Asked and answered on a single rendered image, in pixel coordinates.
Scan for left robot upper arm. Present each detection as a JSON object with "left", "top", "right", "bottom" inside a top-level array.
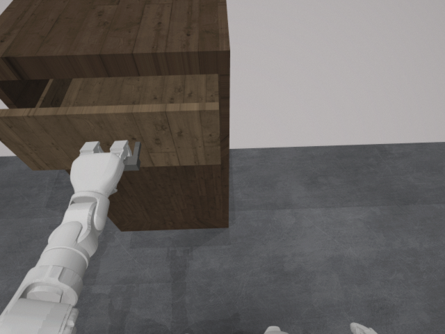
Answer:
[{"left": 0, "top": 298, "right": 79, "bottom": 334}]

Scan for cabinet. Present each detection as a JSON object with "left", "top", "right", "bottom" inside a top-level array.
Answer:
[{"left": 0, "top": 0, "right": 230, "bottom": 232}]

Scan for left robot hand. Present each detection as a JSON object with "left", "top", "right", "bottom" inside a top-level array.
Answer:
[{"left": 70, "top": 140, "right": 132, "bottom": 198}]

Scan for left robot forearm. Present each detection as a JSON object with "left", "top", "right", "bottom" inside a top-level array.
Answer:
[{"left": 0, "top": 191, "right": 110, "bottom": 328}]

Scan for drawer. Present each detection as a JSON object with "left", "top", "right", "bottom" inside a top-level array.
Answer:
[{"left": 0, "top": 74, "right": 221, "bottom": 170}]

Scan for handle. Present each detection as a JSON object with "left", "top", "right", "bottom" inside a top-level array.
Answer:
[{"left": 123, "top": 142, "right": 141, "bottom": 171}]

